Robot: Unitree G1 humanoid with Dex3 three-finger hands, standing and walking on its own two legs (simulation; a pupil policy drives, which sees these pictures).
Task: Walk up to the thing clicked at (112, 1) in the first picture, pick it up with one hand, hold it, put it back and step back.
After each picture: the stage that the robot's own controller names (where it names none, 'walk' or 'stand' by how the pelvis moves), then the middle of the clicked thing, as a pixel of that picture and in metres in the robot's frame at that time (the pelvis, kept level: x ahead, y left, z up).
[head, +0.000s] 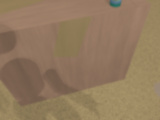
stand; out of the picture +0.88 -0.14 +0.06
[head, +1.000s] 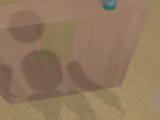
rise first; out of the picture +0.79 -0.07 +0.08
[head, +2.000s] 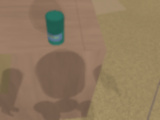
sink last; (55, 28) +0.52 +0.16 +0.09
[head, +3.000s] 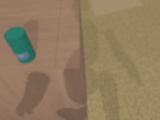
walk; (21, 46) +0.43 +0.26 +0.10
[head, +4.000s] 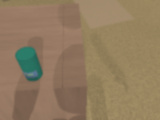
stand; (30, 64) +0.39 +0.23 +0.06
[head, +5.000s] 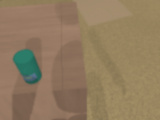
stand; (28, 67) +0.38 +0.23 +0.05
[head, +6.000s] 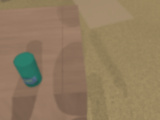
stand; (29, 70) +0.37 +0.23 +0.05
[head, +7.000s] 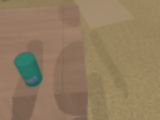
stand; (29, 70) +0.37 +0.22 +0.05
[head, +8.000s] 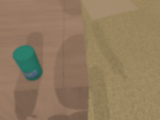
rise first; (29, 63) +0.38 +0.22 +0.06
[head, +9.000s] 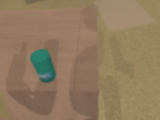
rise first; (44, 66) +0.38 +0.21 +0.06
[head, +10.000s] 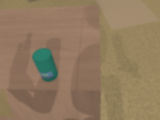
go down; (46, 65) +0.38 +0.20 +0.06
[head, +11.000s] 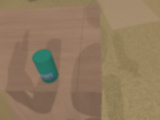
go down; (46, 66) +0.38 +0.20 +0.06
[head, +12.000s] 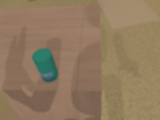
go down; (46, 66) +0.38 +0.20 +0.06
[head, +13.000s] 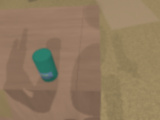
go down; (46, 65) +0.38 +0.20 +0.06
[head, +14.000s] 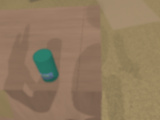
go down; (46, 66) +0.38 +0.20 +0.06
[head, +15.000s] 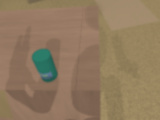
go down; (45, 66) +0.38 +0.21 +0.06
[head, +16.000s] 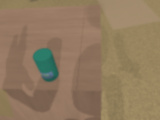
go down; (46, 65) +0.38 +0.20 +0.06
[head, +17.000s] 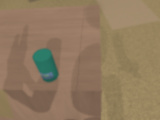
go down; (46, 66) +0.38 +0.20 +0.06
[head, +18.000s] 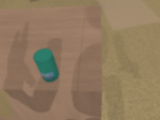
go down; (47, 66) +0.38 +0.20 +0.06
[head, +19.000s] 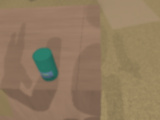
go down; (46, 65) +0.38 +0.20 +0.06
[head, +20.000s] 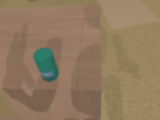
go down; (47, 65) +0.38 +0.20 +0.06
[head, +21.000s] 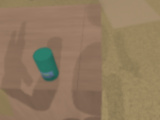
go down; (47, 65) +0.38 +0.20 +0.06
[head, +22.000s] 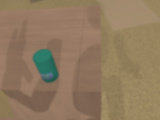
go down; (46, 66) +0.38 +0.20 +0.06
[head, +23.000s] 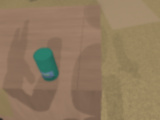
go down; (47, 65) +0.38 +0.20 +0.06
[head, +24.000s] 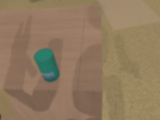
go down; (47, 65) +0.38 +0.20 +0.06
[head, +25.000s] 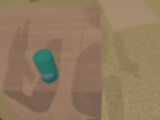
go down; (46, 66) +0.38 +0.20 +0.06
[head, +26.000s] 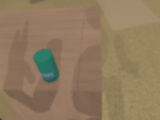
go down; (47, 66) +0.38 +0.20 +0.06
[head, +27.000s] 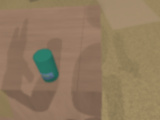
go down; (46, 66) +0.38 +0.20 +0.06
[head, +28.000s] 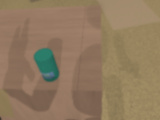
go down; (47, 65) +0.38 +0.20 +0.06
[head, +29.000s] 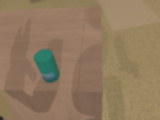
go down; (47, 66) +0.38 +0.20 +0.06
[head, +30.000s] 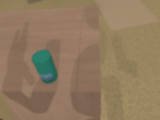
go down; (45, 67) +0.38 +0.20 +0.06
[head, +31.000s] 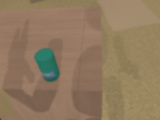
go down; (48, 65) +0.38 +0.20 +0.06
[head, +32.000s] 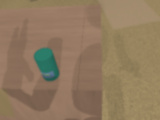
go down; (47, 65) +0.38 +0.20 +0.06
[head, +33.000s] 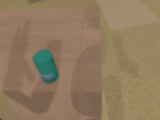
go down; (46, 67) +0.38 +0.20 +0.06
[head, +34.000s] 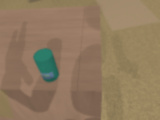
go down; (47, 65) +0.38 +0.20 +0.06
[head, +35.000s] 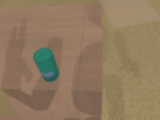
go down; (47, 65) +0.38 +0.20 +0.06
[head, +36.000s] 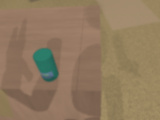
go down; (46, 65) +0.38 +0.20 +0.06
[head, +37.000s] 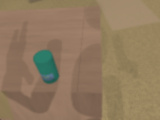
go down; (47, 67) +0.38 +0.20 +0.06
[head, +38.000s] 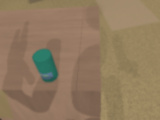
go down; (46, 66) +0.38 +0.20 +0.06
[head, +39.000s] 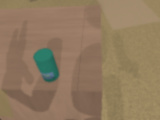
go down; (47, 65) +0.38 +0.20 +0.06
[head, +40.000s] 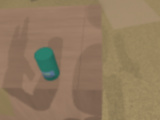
go down; (47, 64) +0.38 +0.20 +0.06
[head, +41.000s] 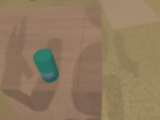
go down; (47, 66) +0.38 +0.20 +0.06
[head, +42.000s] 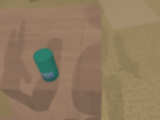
go down; (47, 65) +0.38 +0.20 +0.06
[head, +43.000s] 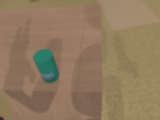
go down; (47, 66) +0.38 +0.20 +0.06
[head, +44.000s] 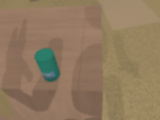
go down; (48, 65) +0.38 +0.20 +0.06
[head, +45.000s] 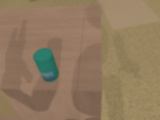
go down; (47, 65) +0.38 +0.20 +0.06
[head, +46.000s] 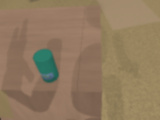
go down; (47, 66) +0.38 +0.20 +0.06
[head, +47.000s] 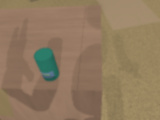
go down; (47, 65) +0.38 +0.20 +0.06
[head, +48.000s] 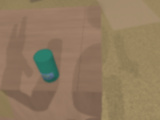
go down; (47, 66) +0.38 +0.20 +0.06
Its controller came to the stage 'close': no
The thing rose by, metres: 0.00
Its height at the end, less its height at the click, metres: +0.00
